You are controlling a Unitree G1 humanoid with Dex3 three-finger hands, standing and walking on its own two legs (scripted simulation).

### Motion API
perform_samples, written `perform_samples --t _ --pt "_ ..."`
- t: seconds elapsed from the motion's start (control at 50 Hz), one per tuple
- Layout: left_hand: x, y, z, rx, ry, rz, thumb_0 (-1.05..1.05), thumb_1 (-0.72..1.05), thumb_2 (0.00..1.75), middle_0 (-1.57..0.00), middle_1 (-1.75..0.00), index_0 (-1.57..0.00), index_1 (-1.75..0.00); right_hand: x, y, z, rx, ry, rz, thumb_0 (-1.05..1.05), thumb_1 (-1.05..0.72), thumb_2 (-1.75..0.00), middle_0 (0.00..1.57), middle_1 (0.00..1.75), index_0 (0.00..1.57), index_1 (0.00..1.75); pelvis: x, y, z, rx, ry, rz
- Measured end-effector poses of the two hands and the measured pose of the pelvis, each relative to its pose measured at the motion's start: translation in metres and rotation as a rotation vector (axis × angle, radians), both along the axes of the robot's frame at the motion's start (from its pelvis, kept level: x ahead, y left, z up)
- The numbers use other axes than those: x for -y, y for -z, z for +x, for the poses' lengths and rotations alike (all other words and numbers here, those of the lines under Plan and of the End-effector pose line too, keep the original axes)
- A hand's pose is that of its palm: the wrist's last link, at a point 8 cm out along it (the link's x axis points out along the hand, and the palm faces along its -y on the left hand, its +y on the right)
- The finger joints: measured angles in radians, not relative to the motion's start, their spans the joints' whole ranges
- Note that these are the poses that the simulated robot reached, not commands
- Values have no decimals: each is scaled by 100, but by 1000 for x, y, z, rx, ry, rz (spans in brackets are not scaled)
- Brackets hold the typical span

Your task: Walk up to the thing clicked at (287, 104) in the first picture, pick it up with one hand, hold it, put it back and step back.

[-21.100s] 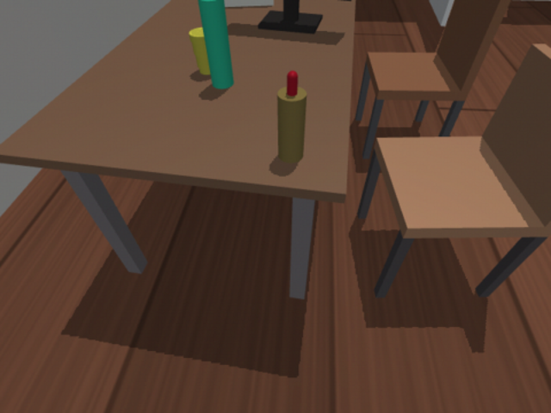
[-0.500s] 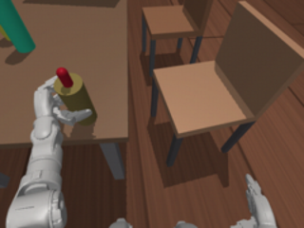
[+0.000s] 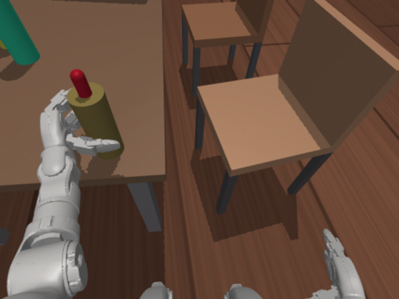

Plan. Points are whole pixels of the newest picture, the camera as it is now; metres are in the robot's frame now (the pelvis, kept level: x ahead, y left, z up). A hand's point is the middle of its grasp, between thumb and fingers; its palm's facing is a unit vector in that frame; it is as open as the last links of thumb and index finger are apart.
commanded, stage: withdraw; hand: left
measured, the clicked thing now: (96, 117) +0.44 +0.20 +0.11
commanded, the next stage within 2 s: rise in 0.46 s
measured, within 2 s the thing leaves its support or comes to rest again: neither
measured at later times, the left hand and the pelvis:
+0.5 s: hand (36, 90) +0.45 +0.28 +0.17, palm faces +0.28 -0.96 -0.03, open 17.6 cm; pelvis +0.01 +0.00 +0.01, yaw +0 degrees
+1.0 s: hand out of the picture +0.36 +0.32 +0.18, palm faces +0.42 -0.85 -0.33, open 17.5 cm; pelvis +0.01 +0.00 +0.03, yaw +1 degrees
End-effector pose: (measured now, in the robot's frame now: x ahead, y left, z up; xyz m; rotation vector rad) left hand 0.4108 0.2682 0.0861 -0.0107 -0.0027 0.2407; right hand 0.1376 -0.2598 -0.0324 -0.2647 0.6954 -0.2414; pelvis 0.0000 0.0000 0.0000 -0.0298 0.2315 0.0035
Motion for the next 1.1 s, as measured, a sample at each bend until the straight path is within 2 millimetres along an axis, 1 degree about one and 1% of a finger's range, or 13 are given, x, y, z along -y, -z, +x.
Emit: perform_samples --t 0.18,0.26,0.32,0.44,0.52,0.6,0.66,0.72,0.82,0.88,0.94,1.02,1.1 --pt "-3 1 2 -5 -4 11 -1 -55 16 -33 -25 -34 -25 3 -1 2 -3 3 -5 -1 52 -5 5 5 6 5 1 1 1 -5 1 1" --pt "-11 -12 3 21 -22 14 -1 -57 12 -22 -17 -22 -17 6 -5 4 2 15 -11 -1 53 -5 5 5 6 5 2 -1 4 2 3 1" --pt "-23 -32 4 55 -42 25 -1 -58 9 -16 -12 -16 -13 8 -7 5 4 26 -10 -1 52 -6 5 5 6 5 2 -4 7 13 2 1" --pt "-49 -72 3 57 -56 50 -1 -59 6 -10 -8 -10 -8 8 -1 9 -12 44 21 -1 52 -6 5 5 6 5 2 -10 13 36 -1 1" --pt "-60 -92 -1 37 -38 57 -1 -60 4 -8 -6 -9 -6 4 3 13 -11 40 43 -1 52 -6 5 5 6 5 2 -14 15 50 -5 4" --pt "-59 -102 -5 15 9 49 -1 -60 2 -7 -5 -8 -4 -2 5 19 -3 24 59 -1 53 -5 5 5 6 5 2 -17 16 61 -10 8" --pt "-58 -104 -9 -41 10 154 -1 -59 3 -7 -4 -7 -4 -2 2 22 16 20 64 -1 54 -5 5 5 6 5 1 -20 16 80 -9 12" --pt "-59 -105 -14 -69 -12 211 -1 -58 3 -6 -4 -7 -4 -2 -4 22 33 16 70 -1 56 -5 5 6 6 5 1 -23 15 95 -7 17" --pt "-75 -115 -32 -48 -95 265 -1 -55 3 -7 -4 -7 -4 -1 -10 14 33 7 75 -1 57 -5 5 6 6 5 4 -27 15 117 -4 21" --pt "-88 -117 -49 -45 -154 287 -1 -55 3 -6 -3 -6 -4 -3 -5 7 0 0 90 -1 57 -5 5 6 6 6 5 -29 13 126 -5 21" --pt "-95 -115 -69 -51 -195 317 -1 -54 3 -6 -2 -6 -4 -7 2 4 -33 -10 110 -1 56 -5 5 6 5 6 5 -31 11 136 -7 21" --pt "-86 -105 -100 -54 -201 356 -1 -54 3 -6 -2 -5 -3 -12 8 7 -50 -26 123 -1 55 -6 5 6 6 6 3 -33 10 154 -10 20" --pt "-64 -99 -135 -17 -171 381 -1 -54 3 -6 -3 -6 -3 -10 4 16 -17 -21 114 -2 54 -6 5 6 6 6 2 -35 11 178 -11 22"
